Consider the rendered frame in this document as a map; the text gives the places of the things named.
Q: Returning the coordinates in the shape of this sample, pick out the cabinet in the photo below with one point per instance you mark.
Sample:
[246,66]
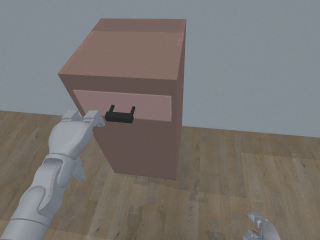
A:
[136,56]

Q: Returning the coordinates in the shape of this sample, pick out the robot left forearm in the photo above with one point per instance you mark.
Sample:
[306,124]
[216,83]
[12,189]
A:
[41,201]

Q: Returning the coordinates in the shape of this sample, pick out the robot left hand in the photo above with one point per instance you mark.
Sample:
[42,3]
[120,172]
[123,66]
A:
[70,136]

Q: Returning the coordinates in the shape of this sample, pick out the drawer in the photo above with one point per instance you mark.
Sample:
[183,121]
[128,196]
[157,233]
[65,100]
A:
[147,106]

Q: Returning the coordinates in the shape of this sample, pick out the robot right hand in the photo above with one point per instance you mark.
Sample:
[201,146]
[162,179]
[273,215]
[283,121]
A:
[266,230]

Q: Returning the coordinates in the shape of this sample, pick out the handle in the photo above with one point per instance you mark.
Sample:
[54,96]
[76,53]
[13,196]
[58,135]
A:
[120,117]

